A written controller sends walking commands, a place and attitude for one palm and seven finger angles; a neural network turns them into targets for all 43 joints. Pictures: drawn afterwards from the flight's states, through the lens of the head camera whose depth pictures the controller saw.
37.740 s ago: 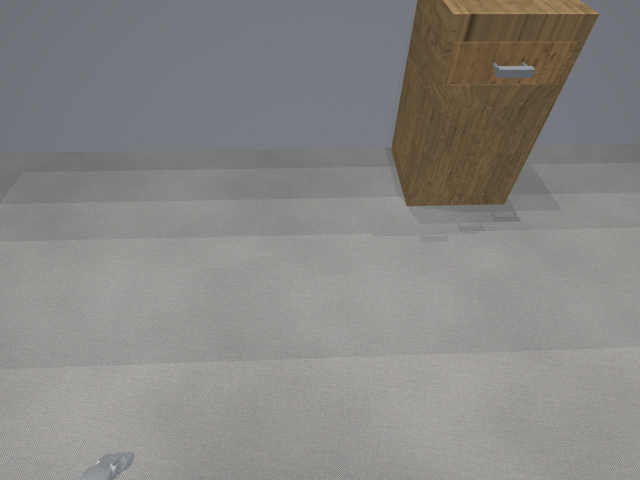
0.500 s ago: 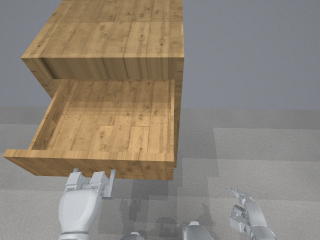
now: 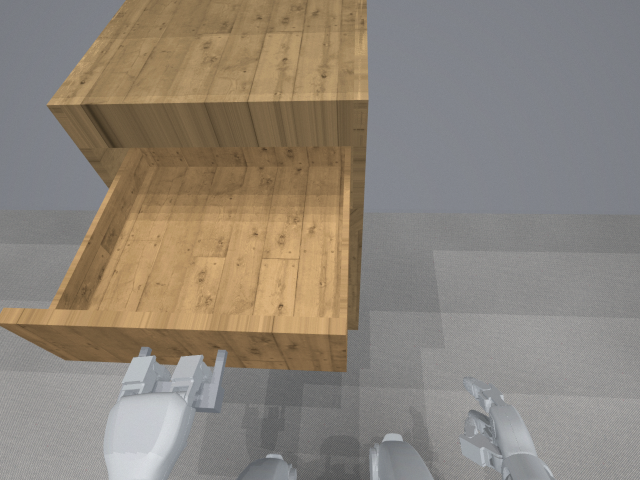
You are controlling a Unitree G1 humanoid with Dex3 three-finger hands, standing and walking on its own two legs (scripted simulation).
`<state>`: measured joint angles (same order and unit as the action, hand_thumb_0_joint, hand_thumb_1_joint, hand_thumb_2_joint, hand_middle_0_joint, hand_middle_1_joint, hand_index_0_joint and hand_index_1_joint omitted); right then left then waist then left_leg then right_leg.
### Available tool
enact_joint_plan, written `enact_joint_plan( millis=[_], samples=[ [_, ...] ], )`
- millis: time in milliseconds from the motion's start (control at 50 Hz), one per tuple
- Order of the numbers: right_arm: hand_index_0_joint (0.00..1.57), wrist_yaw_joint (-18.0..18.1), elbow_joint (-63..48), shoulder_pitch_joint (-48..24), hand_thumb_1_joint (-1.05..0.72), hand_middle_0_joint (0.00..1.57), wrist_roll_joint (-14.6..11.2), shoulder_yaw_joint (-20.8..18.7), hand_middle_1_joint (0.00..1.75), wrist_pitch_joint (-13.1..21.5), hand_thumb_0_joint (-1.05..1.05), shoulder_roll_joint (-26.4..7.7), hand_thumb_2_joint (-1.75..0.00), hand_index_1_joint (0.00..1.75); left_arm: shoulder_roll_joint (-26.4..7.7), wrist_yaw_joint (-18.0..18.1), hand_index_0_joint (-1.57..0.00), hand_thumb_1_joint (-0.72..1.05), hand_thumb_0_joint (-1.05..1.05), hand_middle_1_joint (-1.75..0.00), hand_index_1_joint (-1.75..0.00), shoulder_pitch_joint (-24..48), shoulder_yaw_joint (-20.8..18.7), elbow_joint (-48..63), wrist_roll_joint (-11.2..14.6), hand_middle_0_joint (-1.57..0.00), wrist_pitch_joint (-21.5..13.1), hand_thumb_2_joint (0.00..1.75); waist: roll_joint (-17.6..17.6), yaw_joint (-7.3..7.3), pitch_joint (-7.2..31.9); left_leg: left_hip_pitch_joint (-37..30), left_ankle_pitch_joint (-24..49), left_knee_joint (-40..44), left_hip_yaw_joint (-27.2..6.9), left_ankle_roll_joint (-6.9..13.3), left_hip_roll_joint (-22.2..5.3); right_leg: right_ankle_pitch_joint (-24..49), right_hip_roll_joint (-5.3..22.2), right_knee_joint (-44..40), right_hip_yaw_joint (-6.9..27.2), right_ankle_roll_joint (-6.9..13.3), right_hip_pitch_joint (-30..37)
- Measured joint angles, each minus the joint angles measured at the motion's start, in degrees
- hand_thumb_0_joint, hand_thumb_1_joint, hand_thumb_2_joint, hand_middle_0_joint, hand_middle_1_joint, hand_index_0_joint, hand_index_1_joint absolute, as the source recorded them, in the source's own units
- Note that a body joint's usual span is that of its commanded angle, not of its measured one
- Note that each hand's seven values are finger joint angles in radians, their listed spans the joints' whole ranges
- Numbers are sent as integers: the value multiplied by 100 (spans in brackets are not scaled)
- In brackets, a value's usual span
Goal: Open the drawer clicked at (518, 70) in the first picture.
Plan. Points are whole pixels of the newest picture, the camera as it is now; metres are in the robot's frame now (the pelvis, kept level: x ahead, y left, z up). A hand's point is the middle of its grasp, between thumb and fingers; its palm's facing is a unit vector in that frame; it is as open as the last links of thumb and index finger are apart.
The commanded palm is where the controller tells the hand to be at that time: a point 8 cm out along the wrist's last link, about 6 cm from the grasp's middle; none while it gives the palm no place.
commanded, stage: open the thumb to release the handle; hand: left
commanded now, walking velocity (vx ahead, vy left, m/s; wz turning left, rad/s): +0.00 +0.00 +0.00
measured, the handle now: (177, 376) +0.24 +0.20 -0.01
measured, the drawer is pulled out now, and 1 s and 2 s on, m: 0.30 0.30 0.30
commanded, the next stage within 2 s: lift the hand off the handle in 0.58 s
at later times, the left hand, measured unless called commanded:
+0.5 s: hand (173, 425) +0.19 +0.20 -0.03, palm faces -0.01 -0.06 -1.00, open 10.6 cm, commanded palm +0.16 +0.20 +0.01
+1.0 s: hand (175, 421) +0.20 +0.20 -0.04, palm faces +0.01 -0.05 -1.00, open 13.8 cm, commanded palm +0.18 +0.20 +0.02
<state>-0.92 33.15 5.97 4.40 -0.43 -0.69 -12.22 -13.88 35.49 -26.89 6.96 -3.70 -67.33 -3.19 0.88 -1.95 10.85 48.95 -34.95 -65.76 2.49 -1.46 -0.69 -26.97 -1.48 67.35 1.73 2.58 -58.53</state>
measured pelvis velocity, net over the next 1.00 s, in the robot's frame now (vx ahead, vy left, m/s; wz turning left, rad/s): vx -0.02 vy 0.00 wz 0.03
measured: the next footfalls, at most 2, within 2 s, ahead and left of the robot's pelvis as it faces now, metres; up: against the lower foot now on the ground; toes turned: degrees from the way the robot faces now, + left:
none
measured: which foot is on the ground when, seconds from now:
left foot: down 0.00-1.00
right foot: down 0.00-1.00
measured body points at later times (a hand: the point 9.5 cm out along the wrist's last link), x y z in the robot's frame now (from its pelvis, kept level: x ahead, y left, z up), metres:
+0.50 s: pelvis -0.01 -0.01 +0.01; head +0.06 -0.04 +0.45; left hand +0.19 +0.20 +0.02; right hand +0.20 -0.23 -0.11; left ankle -0.03 +0.14 -0.64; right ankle +0.05 -0.09 -0.64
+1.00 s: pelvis -0.02 +0.00 +0.01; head +0.05 -0.03 +0.45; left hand +0.19 +0.20 +0.02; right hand +0.19 -0.22 -0.12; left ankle -0.03 +0.14 -0.64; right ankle +0.05 -0.09 -0.64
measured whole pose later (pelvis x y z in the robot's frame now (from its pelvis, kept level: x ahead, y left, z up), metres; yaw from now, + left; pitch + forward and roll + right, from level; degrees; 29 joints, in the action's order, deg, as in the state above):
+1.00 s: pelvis -0.02 +0.00 +0.01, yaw +2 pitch +17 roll +2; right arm 2.8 37.7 4.4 3.2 -1.3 -1.0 -12.2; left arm -13.5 37.5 -15.4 11.0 -12.9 -67.6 2.2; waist 1.4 -3.0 9.4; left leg 48.8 -32.1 -64.3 0.4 -1.5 0.4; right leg -24.6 -0.2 64.9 -0.1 2.5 -56.9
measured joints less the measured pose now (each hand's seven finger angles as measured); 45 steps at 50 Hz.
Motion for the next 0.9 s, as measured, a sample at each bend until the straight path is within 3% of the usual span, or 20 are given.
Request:
enact_joint_plan(
  millis=[80, 180, 260, 400, 620, 740, 900],
  samples=[
    [20, 2, 6, 16, -90, 20, 4, -22, 30, -5, 2, -26, -90, 30, -7, -3, -39, 66, 3, -135, -131, -19, -28, 32, 10, -24, -14, 72, 2, 6, 16, 48, -9, -35, 7, -6, -3, -4, -6, 39, 7, 6, -56],
    [20, 100, 156, -23, -90, 20, 49, -127, 30, 11, 2, -105, -90, 30, -52, 282, -39, 65, 1, -135, -132, 290, 90, -241, -178, -28, 61, 75, 69, -44, -24, 172, 9, -124, -80, -6, 47, -13, 59, 98, -69, 3, -126],
    [20, 166, 263, -76, -90, 20, 6, -170, 30, -12, 2, -112, -90, 30, 44, 264, -39, 60, 0, -133, -131, 534, 142, -373, -40, -32, 291, 75, 105, -87, -80, 164, 58, -107, -111, -14, 68, 25, 84, 74, -96, 6, -99],
    [20, 286, 324, -88, -90, 20, -104, -82, 30, -22, 2, -42, -90, 30, 71, 131, -38, 30, 0, -129, -128, 783, 235, -595, 72, -34, 523, 64, 60, -77, -97, 6, 210, 117, -155, -34, 75, 143, 95, -136, -136, 34, 77],
    [20, 334, 292, -134, -90, 20, -122, -88, 30, 10, 2, -69, -90, 30, -51, 71, -34, -30, 0, -125, -122, 865, 218, -699, 49, -32, 391, 38, 26, -54, -122, -48, 279, 190, -201, -50, 60, 222, 84, -253, -180, 51, 165],
    [20, 326, 314, -133, -90, 20, -107, -120, 30, -8, 2, -82, -90, 30, -3, 127, -33, -43, 0, -123, -120, 859, 242, -699, 39, -32, 387, 32, 35, -67, -111, -21, 257, 151, -182, -31, 77, 204, 97, -215, -158, 26, 136],
    [20, 341, 397, -136, -90, 20, -106, -113, 30, -29, 2, -44, -90, 30, 41, 224, -32, -48, 0, -123, -120, 974, 355, -776, -18, -33, 485, 30, 56, -101, -138, -4, 258, 124, -199, -7, 104, 206, 125, -212, -168, 0, 142]
  ],
)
